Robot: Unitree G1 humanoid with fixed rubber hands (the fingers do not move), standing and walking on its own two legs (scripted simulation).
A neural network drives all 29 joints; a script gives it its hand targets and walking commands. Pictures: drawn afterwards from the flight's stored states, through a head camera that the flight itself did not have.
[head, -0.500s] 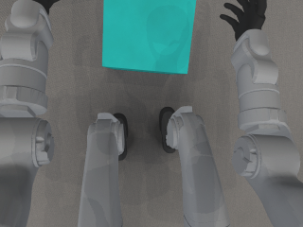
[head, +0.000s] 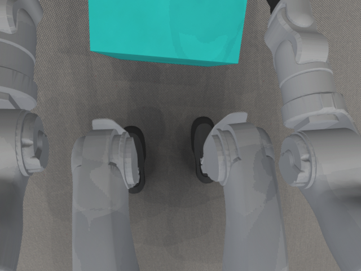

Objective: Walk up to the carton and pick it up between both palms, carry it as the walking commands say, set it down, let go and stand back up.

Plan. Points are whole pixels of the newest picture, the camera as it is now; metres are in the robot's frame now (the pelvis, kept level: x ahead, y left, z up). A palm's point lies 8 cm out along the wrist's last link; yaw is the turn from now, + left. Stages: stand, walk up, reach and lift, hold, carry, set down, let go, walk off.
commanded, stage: reach and lift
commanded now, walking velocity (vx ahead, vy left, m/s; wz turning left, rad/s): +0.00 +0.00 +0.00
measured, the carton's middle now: out of the picture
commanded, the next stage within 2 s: none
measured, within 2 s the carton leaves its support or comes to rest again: leaves its support in 1.74 s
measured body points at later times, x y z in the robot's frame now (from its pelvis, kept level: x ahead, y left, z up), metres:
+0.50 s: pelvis +0.01 +0.01 -0.05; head +0.38 +0.01 +0.19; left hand +0.57 +0.19 -0.24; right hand +0.54 -0.21 -0.24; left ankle +0.13 +0.12 -0.38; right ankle +0.14 -0.10 -0.38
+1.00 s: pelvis +0.00 +0.01 -0.04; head +0.38 +0.01 +0.20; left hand +0.57 +0.16 -0.23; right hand +0.54 -0.17 -0.23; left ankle +0.13 +0.12 -0.38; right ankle +0.14 -0.10 -0.38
